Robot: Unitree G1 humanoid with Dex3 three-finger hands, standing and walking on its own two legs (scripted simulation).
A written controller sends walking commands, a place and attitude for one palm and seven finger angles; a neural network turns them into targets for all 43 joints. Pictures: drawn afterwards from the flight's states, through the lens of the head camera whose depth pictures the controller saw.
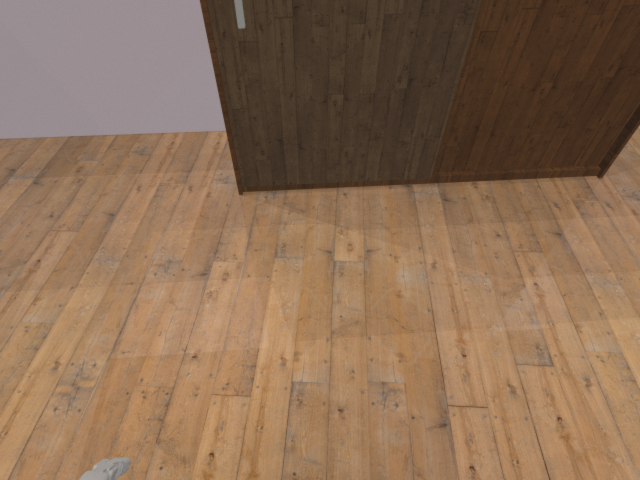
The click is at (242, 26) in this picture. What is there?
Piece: wardrobe's sliding door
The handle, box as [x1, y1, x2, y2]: [234, 0, 244, 28]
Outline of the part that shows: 234,0 238,28 244,27 241,0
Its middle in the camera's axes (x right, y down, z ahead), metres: -0.26 -0.81 +1.13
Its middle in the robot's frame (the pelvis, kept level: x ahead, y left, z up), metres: +1.40 +0.33 +0.17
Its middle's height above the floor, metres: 0.94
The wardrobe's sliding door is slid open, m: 0.00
